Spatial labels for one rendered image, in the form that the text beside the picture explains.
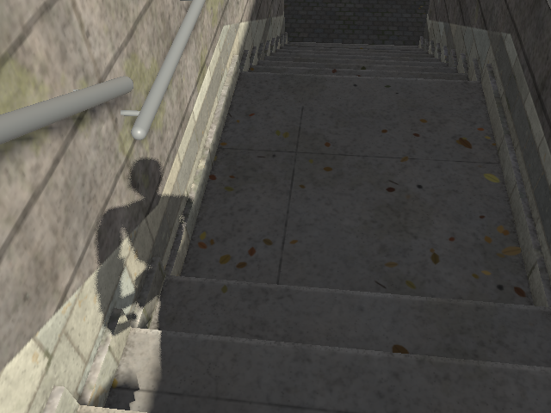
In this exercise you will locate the stairs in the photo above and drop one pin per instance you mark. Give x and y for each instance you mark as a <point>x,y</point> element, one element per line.
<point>227,346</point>
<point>361,60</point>

